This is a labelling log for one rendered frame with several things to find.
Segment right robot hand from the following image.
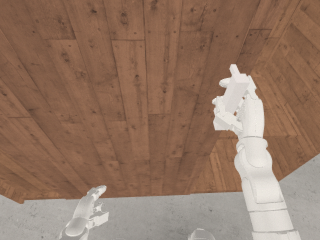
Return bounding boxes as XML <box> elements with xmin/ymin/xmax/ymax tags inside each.
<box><xmin>212</xmin><ymin>75</ymin><xmax>265</xmax><ymax>140</ymax></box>

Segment wardrobe door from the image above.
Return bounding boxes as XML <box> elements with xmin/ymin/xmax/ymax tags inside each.
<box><xmin>0</xmin><ymin>148</ymin><xmax>55</xmax><ymax>193</ymax></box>
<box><xmin>0</xmin><ymin>0</ymin><xmax>287</xmax><ymax>200</ymax></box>

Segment handle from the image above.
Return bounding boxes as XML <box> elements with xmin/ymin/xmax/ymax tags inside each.
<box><xmin>213</xmin><ymin>64</ymin><xmax>250</xmax><ymax>131</ymax></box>

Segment robot left forearm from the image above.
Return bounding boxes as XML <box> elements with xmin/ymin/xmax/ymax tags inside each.
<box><xmin>59</xmin><ymin>217</ymin><xmax>90</xmax><ymax>240</ymax></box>

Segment left robot hand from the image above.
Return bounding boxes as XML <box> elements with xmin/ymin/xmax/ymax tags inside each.
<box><xmin>72</xmin><ymin>185</ymin><xmax>109</xmax><ymax>229</ymax></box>

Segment robot right thigh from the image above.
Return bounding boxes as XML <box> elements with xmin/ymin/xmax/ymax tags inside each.
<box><xmin>188</xmin><ymin>229</ymin><xmax>215</xmax><ymax>240</ymax></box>

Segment robot right forearm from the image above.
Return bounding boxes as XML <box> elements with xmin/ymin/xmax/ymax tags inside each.
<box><xmin>234</xmin><ymin>136</ymin><xmax>301</xmax><ymax>240</ymax></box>

